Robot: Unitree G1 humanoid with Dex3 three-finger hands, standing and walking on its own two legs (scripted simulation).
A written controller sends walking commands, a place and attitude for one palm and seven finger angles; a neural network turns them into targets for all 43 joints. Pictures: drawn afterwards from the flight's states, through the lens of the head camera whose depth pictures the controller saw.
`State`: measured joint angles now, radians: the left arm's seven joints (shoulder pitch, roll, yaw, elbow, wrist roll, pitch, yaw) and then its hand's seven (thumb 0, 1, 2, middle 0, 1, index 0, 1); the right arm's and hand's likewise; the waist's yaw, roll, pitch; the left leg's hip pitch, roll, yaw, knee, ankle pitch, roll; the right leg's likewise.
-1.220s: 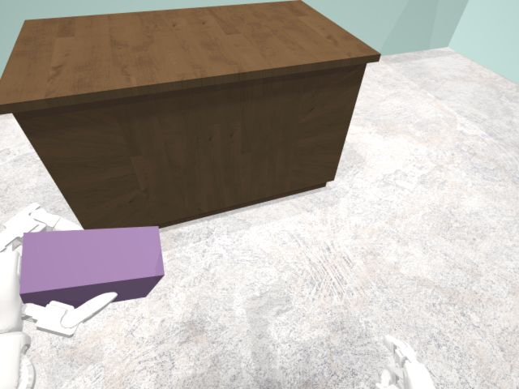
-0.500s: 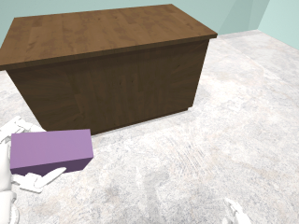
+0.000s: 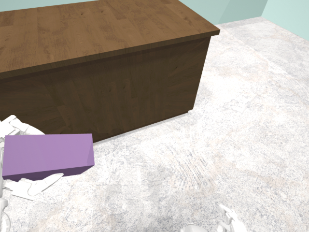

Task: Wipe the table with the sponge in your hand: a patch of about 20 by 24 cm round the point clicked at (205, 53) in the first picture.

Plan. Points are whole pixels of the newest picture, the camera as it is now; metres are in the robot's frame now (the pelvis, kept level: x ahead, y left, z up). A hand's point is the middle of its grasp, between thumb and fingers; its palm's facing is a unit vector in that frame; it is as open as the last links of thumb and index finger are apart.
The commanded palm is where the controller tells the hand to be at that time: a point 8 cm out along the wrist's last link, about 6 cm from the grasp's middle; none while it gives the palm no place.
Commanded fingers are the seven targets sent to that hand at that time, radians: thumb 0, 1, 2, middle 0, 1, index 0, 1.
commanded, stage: walk to a spot facing it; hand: left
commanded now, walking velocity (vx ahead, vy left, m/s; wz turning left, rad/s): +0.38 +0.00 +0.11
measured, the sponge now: (63, 157) +0.23 +0.19 +0.15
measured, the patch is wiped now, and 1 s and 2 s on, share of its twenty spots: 0.00 0.00 0.00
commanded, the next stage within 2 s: turn to face it in 0.50 s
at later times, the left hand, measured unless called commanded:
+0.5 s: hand (58, 110) +0.33 +0.23 +0.18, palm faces +0.54 -0.74 -0.41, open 10.0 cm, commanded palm +0.27 +0.26 +0.18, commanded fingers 0.00 0.10 1.30 -1.20 -1.60 -1.20 -1.60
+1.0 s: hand (84, 85) +0.42 +0.20 +0.16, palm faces +0.61 -0.68 -0.40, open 9.9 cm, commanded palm +0.35 +0.23 +0.18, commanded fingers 0.00 0.10 1.30 -1.20 -1.60 -1.20 -1.60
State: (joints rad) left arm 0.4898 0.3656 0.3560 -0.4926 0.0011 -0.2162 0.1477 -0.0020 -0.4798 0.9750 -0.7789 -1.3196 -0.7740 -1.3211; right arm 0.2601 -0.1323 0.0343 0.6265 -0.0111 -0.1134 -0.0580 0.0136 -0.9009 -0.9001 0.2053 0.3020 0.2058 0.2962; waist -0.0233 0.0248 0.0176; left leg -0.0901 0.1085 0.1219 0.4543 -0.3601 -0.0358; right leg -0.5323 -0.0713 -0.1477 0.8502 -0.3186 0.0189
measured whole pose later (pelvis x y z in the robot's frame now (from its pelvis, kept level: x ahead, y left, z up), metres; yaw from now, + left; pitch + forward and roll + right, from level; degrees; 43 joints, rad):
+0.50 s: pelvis +0.15 -0.04 +0.00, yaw +8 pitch -1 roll +2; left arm 0.50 0.37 0.36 -0.56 -0.02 -0.20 0.18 0.00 -0.48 0.98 -0.78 -1.32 -0.78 -1.32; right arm 0.25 -0.24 -0.04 0.58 0.00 -0.04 -0.08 0.01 -0.91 -0.90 0.20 0.30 0.20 0.30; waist 0.01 -0.05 0.05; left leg -0.43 0.09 0.18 0.68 -0.28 0.01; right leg -0.16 -0.11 -0.29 0.54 -0.36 -0.04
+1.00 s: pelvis +0.25 -0.08 -0.01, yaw +12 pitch -2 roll +1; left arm 0.37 0.29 0.33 -0.41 -0.01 -0.17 0.16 0.00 -0.48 0.98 -0.78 -1.32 -0.77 -1.33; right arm 0.16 -0.20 0.02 0.65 0.00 -0.08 -0.05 0.01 -0.90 -0.90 0.21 0.30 0.21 0.30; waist 0.04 0.06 0.06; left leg -0.37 0.08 0.04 0.92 -0.47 -0.04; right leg -0.34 -0.03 -0.12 0.64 -0.27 -0.05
